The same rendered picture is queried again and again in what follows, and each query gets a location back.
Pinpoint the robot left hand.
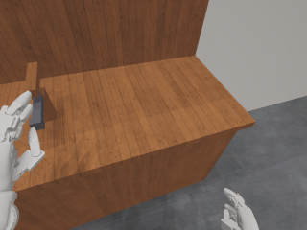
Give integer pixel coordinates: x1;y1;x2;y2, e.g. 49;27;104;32
0;90;45;192

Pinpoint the tap lever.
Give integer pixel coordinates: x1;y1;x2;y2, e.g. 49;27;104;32
29;91;45;130

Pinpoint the counter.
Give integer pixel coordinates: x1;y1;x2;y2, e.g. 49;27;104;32
0;0;256;230

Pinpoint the robot left forearm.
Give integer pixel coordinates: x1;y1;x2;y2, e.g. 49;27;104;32
0;191;20;230

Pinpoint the robot right hand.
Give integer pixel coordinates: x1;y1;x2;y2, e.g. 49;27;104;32
221;188;259;230

